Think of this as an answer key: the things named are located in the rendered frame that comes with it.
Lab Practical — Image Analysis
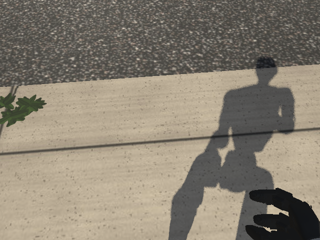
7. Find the right robot hand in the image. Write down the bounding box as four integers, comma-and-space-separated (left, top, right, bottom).
245, 188, 320, 240

